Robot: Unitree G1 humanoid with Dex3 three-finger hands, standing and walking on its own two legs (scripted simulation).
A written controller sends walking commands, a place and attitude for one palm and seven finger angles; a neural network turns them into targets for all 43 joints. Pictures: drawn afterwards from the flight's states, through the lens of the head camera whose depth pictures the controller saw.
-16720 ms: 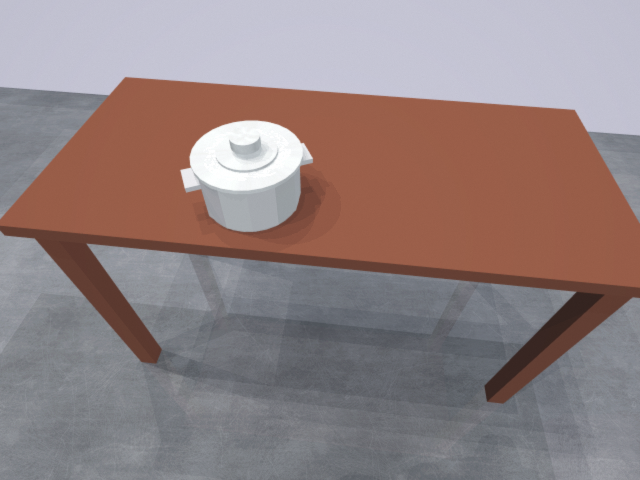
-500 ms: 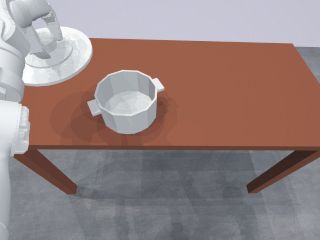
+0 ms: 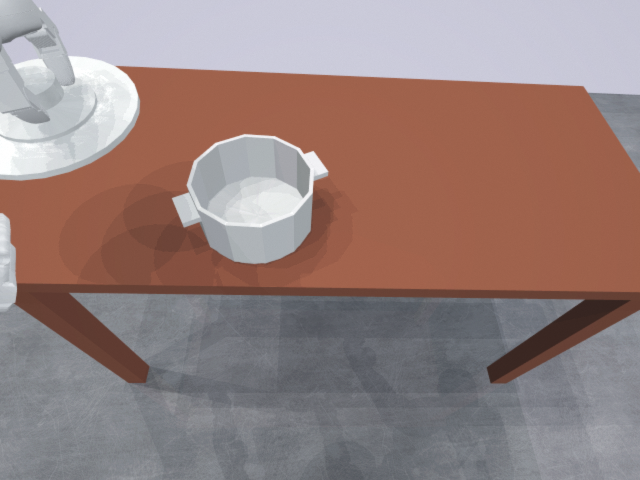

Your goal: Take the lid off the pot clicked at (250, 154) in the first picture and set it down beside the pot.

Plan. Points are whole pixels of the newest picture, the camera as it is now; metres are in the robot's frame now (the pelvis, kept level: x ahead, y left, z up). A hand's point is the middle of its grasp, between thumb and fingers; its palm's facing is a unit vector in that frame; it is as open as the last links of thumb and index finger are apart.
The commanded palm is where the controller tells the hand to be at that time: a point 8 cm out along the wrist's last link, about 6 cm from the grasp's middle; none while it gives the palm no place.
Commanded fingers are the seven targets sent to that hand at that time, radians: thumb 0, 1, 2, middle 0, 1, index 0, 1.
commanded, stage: move the lid sideways beside the pot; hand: left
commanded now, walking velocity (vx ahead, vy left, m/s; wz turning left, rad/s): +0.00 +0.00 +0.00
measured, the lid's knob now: (32, 89) +0.51 +0.30 +0.19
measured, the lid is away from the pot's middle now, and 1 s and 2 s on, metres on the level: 0.22 0.22 0.23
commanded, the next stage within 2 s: lower the lid onto the table in 0.14 s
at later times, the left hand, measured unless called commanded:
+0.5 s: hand (26, 80) +0.50 +0.29 +0.21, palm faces -0.34 -0.14 -0.93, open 8.1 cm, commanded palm +0.54 +0.30 +0.27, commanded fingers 0.00 0.60 0.92 -0.78 -1.08 -0.81 -1.09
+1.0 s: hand (46, 121) +0.49 +0.29 +0.16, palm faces -0.42 -0.14 -0.90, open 8.1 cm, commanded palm +0.55 +0.30 +0.23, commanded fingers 0.00 0.60 0.92 -0.78 -1.08 -0.81 -1.09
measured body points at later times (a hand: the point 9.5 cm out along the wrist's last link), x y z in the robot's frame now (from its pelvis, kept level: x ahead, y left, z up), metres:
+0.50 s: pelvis +0.01 +0.00 +0.00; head +0.09 +0.01 +0.44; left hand +0.52 +0.29 +0.26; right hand +0.02 -0.28 -0.12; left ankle +0.02 +0.06 -0.74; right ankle -0.03 -0.13 -0.74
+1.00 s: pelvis +0.00 +0.00 -0.01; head +0.08 +0.02 +0.44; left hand +0.51 +0.29 +0.22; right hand -0.01 -0.29 -0.12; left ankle +0.02 +0.06 -0.74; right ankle -0.03 -0.13 -0.74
